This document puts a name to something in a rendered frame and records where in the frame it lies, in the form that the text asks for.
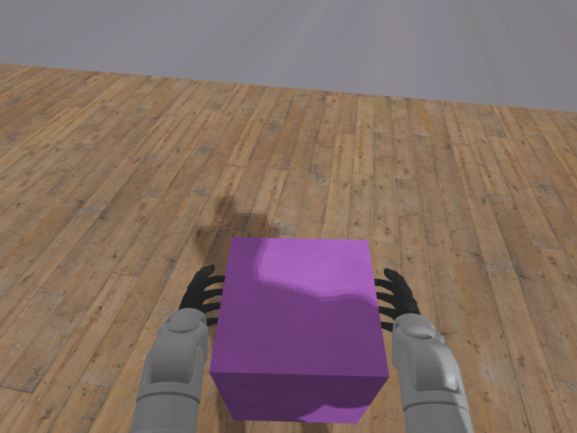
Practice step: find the carton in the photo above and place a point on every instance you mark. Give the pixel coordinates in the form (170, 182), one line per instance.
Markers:
(298, 336)

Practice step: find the left robot forearm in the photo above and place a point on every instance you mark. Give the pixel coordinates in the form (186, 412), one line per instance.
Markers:
(171, 384)

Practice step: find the robot right hand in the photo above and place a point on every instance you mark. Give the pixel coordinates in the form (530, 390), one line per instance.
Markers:
(403, 301)

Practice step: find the robot left hand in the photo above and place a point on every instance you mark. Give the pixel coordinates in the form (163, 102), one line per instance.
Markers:
(195, 295)

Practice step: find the right robot forearm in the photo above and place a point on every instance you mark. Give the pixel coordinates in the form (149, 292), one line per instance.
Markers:
(431, 386)

